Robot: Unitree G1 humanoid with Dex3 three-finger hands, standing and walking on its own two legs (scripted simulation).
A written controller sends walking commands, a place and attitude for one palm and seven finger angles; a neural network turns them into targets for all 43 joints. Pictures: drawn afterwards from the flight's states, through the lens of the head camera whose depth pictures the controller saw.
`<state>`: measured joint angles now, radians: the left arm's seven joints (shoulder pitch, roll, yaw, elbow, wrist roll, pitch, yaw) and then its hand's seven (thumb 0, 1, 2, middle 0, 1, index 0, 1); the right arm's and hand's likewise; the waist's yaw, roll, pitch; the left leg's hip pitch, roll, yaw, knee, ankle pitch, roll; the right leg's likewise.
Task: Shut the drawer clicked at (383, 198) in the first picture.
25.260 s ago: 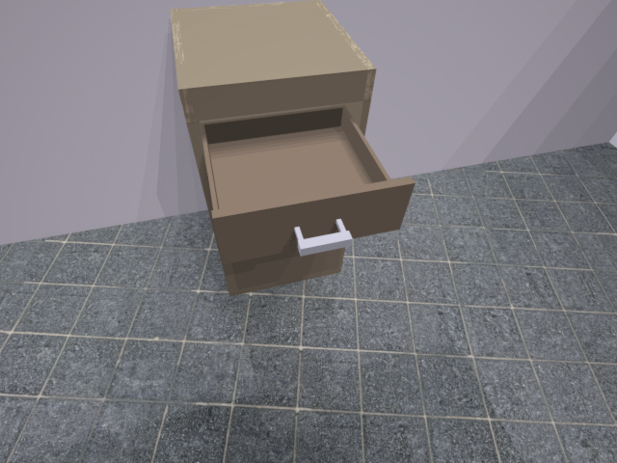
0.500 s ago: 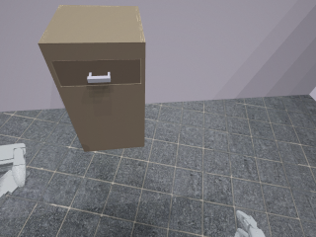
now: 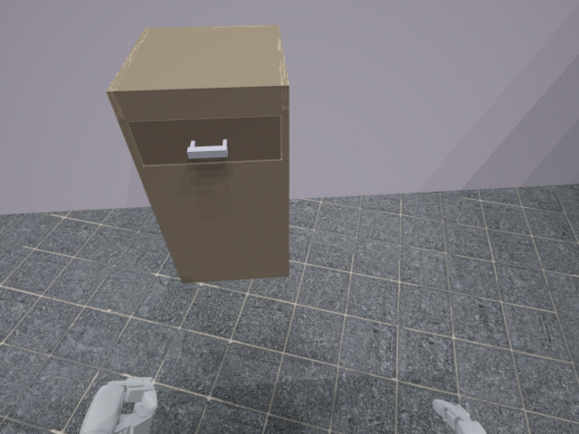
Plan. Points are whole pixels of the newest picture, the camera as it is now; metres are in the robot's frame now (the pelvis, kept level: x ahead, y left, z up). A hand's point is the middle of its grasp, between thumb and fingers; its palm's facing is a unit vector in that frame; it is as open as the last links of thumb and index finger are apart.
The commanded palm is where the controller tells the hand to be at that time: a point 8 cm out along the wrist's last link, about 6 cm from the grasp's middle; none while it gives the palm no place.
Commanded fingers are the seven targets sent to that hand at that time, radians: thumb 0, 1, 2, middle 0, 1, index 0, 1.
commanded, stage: let the arm hang, fingers relaxed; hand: left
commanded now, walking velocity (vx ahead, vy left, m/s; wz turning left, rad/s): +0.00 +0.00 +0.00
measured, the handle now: (208, 147) +0.82 +0.27 -0.07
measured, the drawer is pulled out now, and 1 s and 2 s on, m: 0.00 0.00 0.00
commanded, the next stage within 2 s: look to check the result in 0.92 s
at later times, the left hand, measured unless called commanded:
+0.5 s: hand out of the picture -0.09 +0.16 -0.15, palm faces +0.04 -0.98 -0.21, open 6.3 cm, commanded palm none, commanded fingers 0.00 0.90 0.90 -0.20 -0.30 -0.20 -0.30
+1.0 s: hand out of the picture +0.00 +0.12 -0.17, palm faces +0.06 -0.99 -0.16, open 7.4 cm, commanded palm none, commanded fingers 0.00 0.90 0.90 -0.20 -0.30 -0.20 -0.30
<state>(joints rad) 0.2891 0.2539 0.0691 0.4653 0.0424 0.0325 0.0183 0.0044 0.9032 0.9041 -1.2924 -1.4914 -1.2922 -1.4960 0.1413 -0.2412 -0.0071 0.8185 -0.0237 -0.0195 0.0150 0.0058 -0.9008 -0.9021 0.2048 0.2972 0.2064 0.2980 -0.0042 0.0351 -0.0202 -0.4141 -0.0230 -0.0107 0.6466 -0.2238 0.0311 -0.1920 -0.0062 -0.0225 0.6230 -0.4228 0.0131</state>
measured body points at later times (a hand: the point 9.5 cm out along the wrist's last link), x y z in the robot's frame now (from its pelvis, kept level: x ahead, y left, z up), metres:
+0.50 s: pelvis +0.00 -0.01 +0.02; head +0.02 -0.02 +0.46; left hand -0.09 +0.21 -0.14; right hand -0.02 -0.22 -0.15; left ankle +0.07 +0.10 -0.72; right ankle -0.06 -0.13 -0.72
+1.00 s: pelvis +0.02 -0.03 +0.01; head +0.03 -0.03 +0.46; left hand -0.01 +0.17 -0.15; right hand -0.01 -0.24 -0.15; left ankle +0.07 +0.10 -0.72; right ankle -0.06 -0.13 -0.72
